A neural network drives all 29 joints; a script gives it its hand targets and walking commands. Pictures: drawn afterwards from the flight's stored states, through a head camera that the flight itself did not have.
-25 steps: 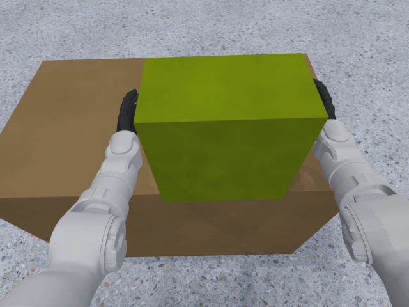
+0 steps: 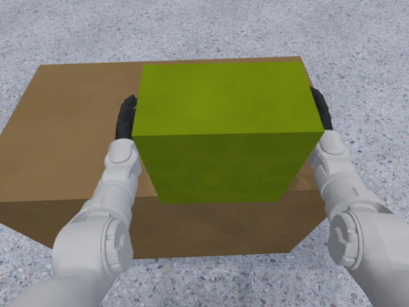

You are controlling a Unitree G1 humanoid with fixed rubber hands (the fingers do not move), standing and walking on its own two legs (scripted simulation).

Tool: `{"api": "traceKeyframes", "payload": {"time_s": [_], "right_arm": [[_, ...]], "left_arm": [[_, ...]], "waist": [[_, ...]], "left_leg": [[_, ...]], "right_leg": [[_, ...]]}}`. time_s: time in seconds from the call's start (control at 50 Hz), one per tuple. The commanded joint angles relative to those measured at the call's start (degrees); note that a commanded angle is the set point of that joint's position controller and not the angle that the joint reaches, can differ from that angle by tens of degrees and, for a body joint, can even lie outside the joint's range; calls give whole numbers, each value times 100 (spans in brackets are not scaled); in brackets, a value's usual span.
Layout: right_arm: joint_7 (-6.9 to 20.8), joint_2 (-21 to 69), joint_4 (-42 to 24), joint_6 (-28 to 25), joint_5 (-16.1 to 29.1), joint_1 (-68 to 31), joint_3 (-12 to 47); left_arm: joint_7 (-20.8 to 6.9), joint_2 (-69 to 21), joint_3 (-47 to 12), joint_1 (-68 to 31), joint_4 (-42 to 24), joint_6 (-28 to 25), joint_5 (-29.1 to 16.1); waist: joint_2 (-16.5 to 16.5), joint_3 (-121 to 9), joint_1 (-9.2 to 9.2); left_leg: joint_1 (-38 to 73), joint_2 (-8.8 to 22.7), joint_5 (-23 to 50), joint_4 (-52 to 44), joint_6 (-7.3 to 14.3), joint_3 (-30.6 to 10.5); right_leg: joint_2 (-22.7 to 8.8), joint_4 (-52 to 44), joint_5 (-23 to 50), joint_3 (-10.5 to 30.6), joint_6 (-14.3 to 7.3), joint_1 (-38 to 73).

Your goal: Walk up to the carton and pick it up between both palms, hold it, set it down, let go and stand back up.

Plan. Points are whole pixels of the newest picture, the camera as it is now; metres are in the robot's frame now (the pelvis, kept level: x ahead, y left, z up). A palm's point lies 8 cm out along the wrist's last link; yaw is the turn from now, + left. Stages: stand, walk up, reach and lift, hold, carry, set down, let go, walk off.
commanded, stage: reach and lift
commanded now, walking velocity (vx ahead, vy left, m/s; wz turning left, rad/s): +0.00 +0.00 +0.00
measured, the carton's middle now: (220, 143) +0.44 +0.00 +0.03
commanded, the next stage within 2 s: none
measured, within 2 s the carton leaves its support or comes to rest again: leaves its support in 0.30 s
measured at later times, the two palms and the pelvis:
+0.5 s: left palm (113, 139) +0.40 +0.21 +0.09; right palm (310, 128) +0.43 -0.17 +0.09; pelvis +0.00 +0.00 +0.00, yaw +1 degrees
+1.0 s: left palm (106, 126) +0.40 +0.21 +0.13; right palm (325, 117) +0.41 -0.17 +0.15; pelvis -0.01 +0.01 +0.00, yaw +0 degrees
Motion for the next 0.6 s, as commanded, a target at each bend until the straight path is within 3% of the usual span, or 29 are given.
{"api": "traceKeyframes", "payload": {"time_s": [0.0, 0.18, 0.28, 0.32, 0.46, 0.58], "right_arm": [[938, 3045, -867, -198, -650, -2766, 890], [959, 3213, -1191, -809, -808, -3265, 1014], [843, 3295, -1087, -1149, -815, -3430, 1203], [803, 3276, -949, -1255, -917, -3439, 1162], [683, 3128, -723, -1526, -1101, -3537, 935], [663, 2981, -626, -1428, -1038, -3622, 880]], "left_arm": [[-838, -2350, -1098, -2986, -912, 17, 497], [-616, -2848, -1502, -3345, -1588, -202, 427], [-724, -2888, -1464, -3352, -1399, -427, 455], [-770, -2905, -1427, -3375, -1304, -506, 507], [-780, -3078, -1632, -3669, -1344, -670, 484], [-724, -3085, -1758, -3727, -1373, -509, 489]], "waist": [[-284, -2834, 221], [-40, -3895, 373], [-285, -3740, 294], [-385, -3654, 242], [-283, -3841, -54], [-141, -3793, -89]], "left_leg": [[2248, -298, 1319, 235, 170, 195], [2902, -223, 2507, 599, 0, 265], [2253, -316, 2263, 473, 87, 299], [2119, -329, 2048, 385, 105, 315], [2391, -352, 1853, 320, -24, 281], [2771, -348, 1631, 309, -121, 243]], "right_leg": [[86, -10, 2141, -337, 241, 806], [176, 44, 2634, -431, 225, 655], [106, 192, 3431, -329, 345, 1389], [113, 164, 3436, -351, 381, 1518], [174, -8, 3032, -478, 328, 1267], [247, -234, 2256, -529, 207, 852]]}}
